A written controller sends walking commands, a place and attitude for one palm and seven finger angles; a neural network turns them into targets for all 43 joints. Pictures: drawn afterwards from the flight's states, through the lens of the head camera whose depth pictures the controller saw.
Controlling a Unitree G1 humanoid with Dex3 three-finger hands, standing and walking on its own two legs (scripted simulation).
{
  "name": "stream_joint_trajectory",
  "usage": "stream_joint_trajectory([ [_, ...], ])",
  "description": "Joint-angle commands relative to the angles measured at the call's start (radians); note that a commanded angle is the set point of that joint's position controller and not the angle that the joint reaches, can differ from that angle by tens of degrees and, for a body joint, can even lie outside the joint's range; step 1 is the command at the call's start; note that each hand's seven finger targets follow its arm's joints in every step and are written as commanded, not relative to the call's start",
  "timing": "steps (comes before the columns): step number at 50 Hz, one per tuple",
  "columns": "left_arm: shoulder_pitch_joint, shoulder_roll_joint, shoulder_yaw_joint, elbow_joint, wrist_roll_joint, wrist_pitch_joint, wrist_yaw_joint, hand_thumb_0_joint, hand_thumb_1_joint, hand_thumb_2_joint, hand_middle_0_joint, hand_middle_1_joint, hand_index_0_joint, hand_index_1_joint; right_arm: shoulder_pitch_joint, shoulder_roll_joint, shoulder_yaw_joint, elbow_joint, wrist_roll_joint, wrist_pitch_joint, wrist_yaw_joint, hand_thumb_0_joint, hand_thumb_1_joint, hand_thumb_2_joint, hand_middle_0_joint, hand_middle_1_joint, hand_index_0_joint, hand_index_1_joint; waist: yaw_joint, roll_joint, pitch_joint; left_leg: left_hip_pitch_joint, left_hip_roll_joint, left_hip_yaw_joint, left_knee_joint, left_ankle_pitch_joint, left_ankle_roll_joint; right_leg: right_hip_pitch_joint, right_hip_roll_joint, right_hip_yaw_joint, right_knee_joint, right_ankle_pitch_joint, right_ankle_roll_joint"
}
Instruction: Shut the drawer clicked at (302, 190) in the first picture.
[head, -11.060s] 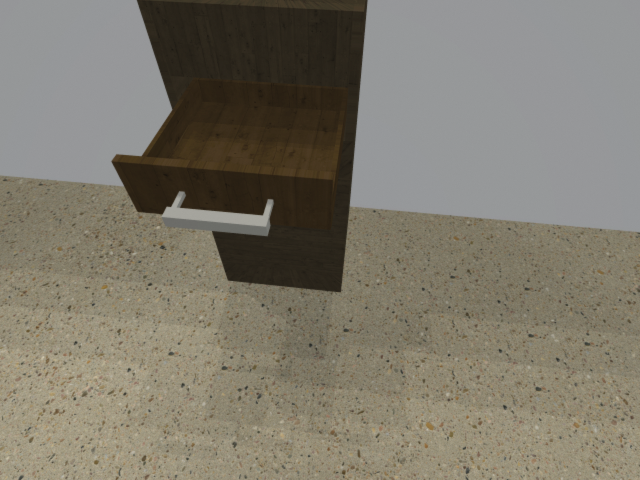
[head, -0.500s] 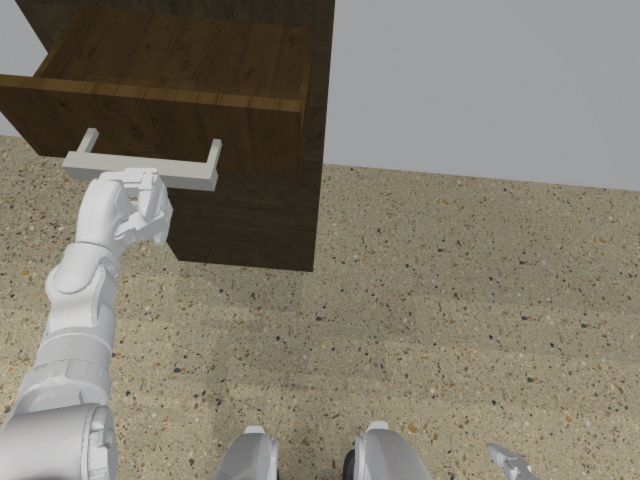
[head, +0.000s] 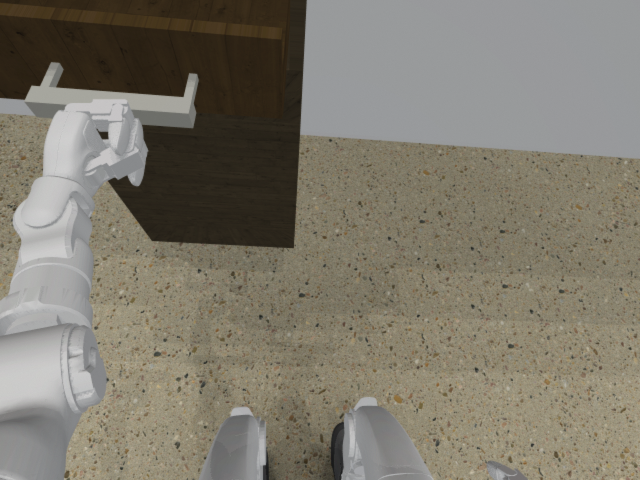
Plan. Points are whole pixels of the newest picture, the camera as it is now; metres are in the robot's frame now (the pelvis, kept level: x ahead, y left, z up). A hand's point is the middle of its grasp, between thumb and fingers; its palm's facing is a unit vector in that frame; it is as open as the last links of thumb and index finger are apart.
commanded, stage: push the drawer shut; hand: left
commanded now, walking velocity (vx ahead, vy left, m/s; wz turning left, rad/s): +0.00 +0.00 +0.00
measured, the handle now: (119, 92) +0.57 +0.23 +0.07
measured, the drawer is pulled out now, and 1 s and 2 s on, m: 0.10 0.00 0.00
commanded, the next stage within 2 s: pull the fist back off the drawer in 1.28 s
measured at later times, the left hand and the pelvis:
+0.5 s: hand (144, 113) +0.54 +0.20 +0.07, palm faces -0.08 -1.00 -0.02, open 3.1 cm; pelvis +0.00 +0.01 +0.00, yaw -1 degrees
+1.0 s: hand (152, 81) +0.59 +0.20 +0.07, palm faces -0.08 -1.00 -0.03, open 3.3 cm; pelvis +0.01 +0.01 -0.01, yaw -2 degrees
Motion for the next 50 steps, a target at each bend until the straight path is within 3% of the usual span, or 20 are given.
stream_joint_trajectory([
  [1, -0.549, 0.257, 0.057, -0.223, -0.009, -0.053, 0.037, 0.0, 0.9, 0.9, -1.4, -1.6, -1.4, -1.6, 0.157, -0.171, -0.068, -0.055, -0.005, -0.013, -0.012, 0.0, -0.9, -0.9, 0.2, 0.3, 0.2, 0.3, -0.063, 0.139, -0.507, 0.299, -0.015, -0.037, -0.142, 0.243, 0.021, 0.23, 0.035, 0.074, -0.129, 0.143, -0.004],
  [2, -0.562, 0.235, 0.042, -0.226, -0.009, -0.056, 0.038, 0.0, 0.9, 0.9, -1.4, -1.6, -1.4, -1.6, 0.168, -0.17, -0.067, -0.055, -0.008, -0.012, -0.009, 0.0, -0.9, -0.9, 0.2, 0.3, 0.2, 0.3, -0.069, 0.162, -0.523, 0.328, -0.016, -0.041, -0.139, 0.271, 0.021, 0.214, 0.039, 0.067, -0.12, 0.157, -0.008],
  [3, -0.557, 0.259, 0.065, -0.219, -0.006, -0.055, 0.043, 0.0, 0.9, 0.9, -1.4, -1.6, -1.4, -1.6, 0.176, -0.175, -0.069, -0.052, -0.01, -0.007, -0.007, 0.0, -0.9, -0.9, 0.2, 0.3, 0.2, 0.3, -0.066, 0.147, -0.537, 0.336, -0.012, -0.043, -0.139, 0.281, 0.019, 0.217, 0.04, 0.065, -0.124, 0.163, -0.006],
  [6, -0.568, 0.281, 0.075, -0.21, 0.005, -0.053, 0.051, 0.0, 0.9, 0.9, -1.4, -1.6, -1.4, -1.6, 0.185, -0.176, -0.07, -0.052, -0.012, 0.002, -0.004, 0.0, -0.9, -0.9, 0.2, 0.3, 0.2, 0.3, -0.071, 0.133, -0.523, 0.314, -0.01, -0.04, -0.141, 0.266, 0.021, 0.228, 0.04, 0.068, -0.132, 0.157, -0.002],
  [7, -0.575, 0.264, 0.061, -0.195, 0.006, -0.053, 0.052, 0.0, 0.9, 0.9, -1.4, -1.6, -1.4, -1.6, 0.19, -0.176, -0.067, -0.054, -0.014, 0.005, -0.003, 0.0, -0.9, -0.9, 0.2, 0.3, 0.2, 0.3, -0.08, 0.135, -0.515, 0.307, -0.013, -0.04, -0.139, 0.272, 0.024, 0.22, 0.042, 0.068, -0.131, 0.161, -0.004],
  [8, -0.581, 0.303, 0.087, -0.182, 0.014, -0.051, 0.058, 0.0, 0.9, 0.9, -1.4, -1.6, -1.4, -1.6, 0.196, -0.181, -0.066, -0.049, -0.014, 0.01, -0.003, 0.0, -0.9, -0.9, 0.2, 0.3, 0.2, 0.3, -0.077, 0.135, -0.509, 0.301, -0.009, -0.04, -0.141, 0.263, 0.022, 0.217, 0.042, 0.067, -0.131, 0.152, -0.004],
  [11, -0.605, 0.306, 0.079, -0.15, 0.027, -0.042, 0.065, 0.0, 0.9, 0.9, -1.4, -1.6, -1.4, -1.6, 0.204, -0.181, -0.063, -0.05, -0.015, 0.017, -0.001, 0.0, -0.9, -0.9, 0.2, 0.3, 0.2, 0.3, -0.096, 0.119, -0.477, 0.267, -0.01, -0.038, -0.142, 0.235, 0.026, 0.217, 0.044, 0.07, -0.14, 0.136, 0.0],
  [12, -0.624, 0.335, 0.102, -0.169, 0.028, -0.05, 0.068, 0.0, 0.9, 0.9, -1.4, -1.6, -1.4, -1.6, 0.208, -0.183, -0.062, -0.052, -0.019, 0.018, -0.002, 0.0, -0.9, -0.9, 0.2, 0.3, 0.2, 0.3, -0.087, 0.15, -0.496, 0.276, -0.011, -0.037, -0.137, 0.256, 0.026, 0.224, 0.044, 0.071, -0.133, 0.151, -0.004],
  [15, -0.637, 0.332, 0.094, -0.166, 0.043, -0.054, 0.072, 0.0, 0.9, 0.9, -1.4, -1.6, -1.4, -1.6, 0.222, -0.184, -0.062, -0.049, -0.025, 0.027, 0.003, 0.0, -0.9, -0.9, 0.2, 0.3, 0.2, 0.3, -0.087, 0.187, -0.53, 0.334, -0.006, -0.052, -0.141, 0.294, 0.017, 0.189, 0.045, 0.058, -0.125, 0.158, -0.007],
  [17, -0.664, 0.312, 0.079, -0.151, 0.041, -0.054, 0.076, 0.0, 0.9, 0.9, -1.4, -1.6, -1.4, -1.6, 0.232, -0.184, -0.061, -0.043, -0.029, 0.03, 0.004, 0.0, -0.9, -0.9, 0.2, 0.3, 0.2, 0.3, -0.109, 0.171, -0.512, 0.34, -0.003, -0.057, -0.136, 0.306, 0.02, 0.17, 0.049, 0.052, -0.126, 0.163, -0.006],
  [25, -0.747, 0.357, 0.092, -0.12, 0.07, -0.042, 0.092, 0.0, 0.9, 0.9, -1.4, -1.6, -1.4, -1.6, 0.259, -0.194, -0.058, -0.033, -0.039, 0.049, 0.008, 0.0, -0.9, -0.9, 0.2, 0.3, 0.2, 0.3, -0.131, 0.206, -0.529, 0.352, 0.002, -0.069, -0.124, 0.326, 0.016, 0.13, 0.05, 0.046, -0.12, 0.163, -0.005],
  [27, -0.771, 0.327, 0.072, -0.135, 0.072, -0.046, 0.093, 0.0, 0.9, 0.9, -1.4, -1.6, -1.4, -1.6, 0.27, -0.192, -0.059, -0.033, -0.045, 0.053, 0.009, 0.0, -0.9, -0.9, 0.2, 0.3, 0.2, 0.3, -0.138, 0.236, -0.561, 0.409, 0.004, -0.08, -0.118, 0.39, 0.011, 0.105, 0.052, 0.039, -0.11, 0.192, -0.01],
  [28, -0.774, 0.341, 0.083, -0.138, 0.075, -0.047, 0.096, 0.0, 0.9, 0.9, -1.4, -1.6, -1.4, -1.6, 0.275, -0.194, -0.06, -0.03, -0.046, 0.056, 0.012, 0.0, -0.9, -0.9, 0.2, 0.3, 0.2, 0.3, -0.132, 0.245, -0.579, 0.431, 0.008, -0.086, -0.119, 0.409, 0.005, 0.101, 0.052, 0.035, -0.111, 0.196, -0.009],
  [29, -0.787, 0.313, 0.059, -0.148, 0.075, -0.048, 0.096, 0.0, 0.9, 0.9, -1.4, -1.6, -1.4, -1.6, 0.274, -0.192, -0.06, -0.03, -0.047, 0.058, 0.014, 0.0, -0.9, -0.9, 0.2, 0.3, 0.2, 0.3, -0.139, 0.258, -0.583, 0.445, 0.007, -0.086, -0.115, 0.42, 0.003, 0.091, 0.052, 0.037, -0.113, 0.2, -0.009],
  [32, -0.788, 0.309, 0.064, -0.117, 0.079, -0.04, 0.107, 0.0, 0.9, 0.9, -1.4, -1.6, -1.4, -1.6, 0.287, -0.193, -0.059, -0.025, -0.052, 0.066, 0.019, 0.0, -0.9, -0.9, 0.2, 0.3, 0.2, 0.3, -0.15, 0.247, -0.564, 0.445, 0.009, -0.091, -0.11, 0.439, 0.005, 0.078, 0.056, 0.031, -0.115, 0.21, -0.011],
  [35, -0.829, 0.355, 0.078, -0.057, 0.095, -0.019, 0.117, 0.0, 0.9, 0.9, -1.4, -1.6, -1.4, -1.6, 0.288, -0.196, -0.049, -0.019, -0.05, 0.074, 0.017, 0.0, -0.9, -0.9, 0.2, 0.3, 0.2, 0.3, -0.172, 0.19, -0.5, 0.342, 0.008, -0.08, -0.106, 0.357, 0.017, 0.098, 0.057, 0.038, -0.123, 0.181, -0.004],
  [37, -0.856, 0.399, 0.104, -0.059, 0.106, -0.02, 0.121, 0.0, 0.9, 0.9, -1.4, -1.6, -1.4, -1.6, 0.295, -0.198, -0.048, -0.023, -0.053, 0.074, 0.014, 0.0, -0.9, -0.9, 0.2, 0.3, 0.2, 0.3, -0.172, 0.205, -0.524, 0.322, 0.004, -0.075, -0.094, 0.351, 0.022, 0.113, 0.057, 0.044, -0.115, 0.187, -0.006],
  [39, -0.89, 0.383, 0.073, -0.063, 0.117, -0.019, 0.119, 0.0, 0.9, 0.9, -1.4, -1.6, -1.4, -1.6, 0.298, -0.196, -0.044, -0.021, -0.054, 0.076, 0.015, 0.0, -0.9, -0.9, 0.2, 0.3, 0.2, 0.3, -0.18, 0.256, -0.541, 0.358, 0.007, -0.083, -0.094, 0.376, 0.015, 0.077, 0.055, 0.038, -0.109, 0.189, -0.008],
  [47, -0.948, 0.419, 0.082, -0.037, 0.136, -0.005, 0.115, 0.0, 0.9, 0.9, -1.4, -1.6, -1.4, -1.6, 0.33, -0.201, -0.04, -0.019, -0.064, 0.084, 0.024, 0.0, -0.9, -0.9, 0.2, 0.3, 0.2, 0.3, -0.202, 0.298, -0.588, 0.368, 0.01, -0.091, -0.062, 0.429, 0.017, 0.057, 0.061, 0.035, -0.096, 0.221, -0.011],
  [50, -0.96, 0.469, 0.104, 0.0, 0.146, 0.015, 0.113, 0.0, 0.9, 0.9, -1.4, -1.6, -1.4, -1.6, 0.338, -0.205, -0.034, -0.019, -0.062, 0.091, 0.022, 0.0, -0.9, -0.9, 0.2, 0.3, 0.2, 0.3, -0.213, 0.257, -0.565, 0.303, 0.012, -0.083, -0.056, 0.397, 0.024, 0.086, 0.063, 0.039, -0.1, 0.218, -0.005],
])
